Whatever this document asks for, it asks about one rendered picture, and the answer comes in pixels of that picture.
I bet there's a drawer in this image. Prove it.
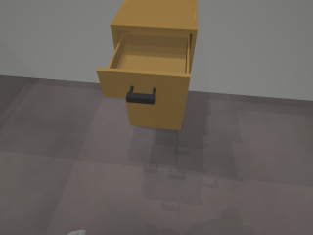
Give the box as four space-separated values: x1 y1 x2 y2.
96 33 191 104

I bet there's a cabinet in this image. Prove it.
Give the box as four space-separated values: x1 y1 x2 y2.
110 0 198 130

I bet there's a handle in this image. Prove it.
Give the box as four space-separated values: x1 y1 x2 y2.
126 85 156 105

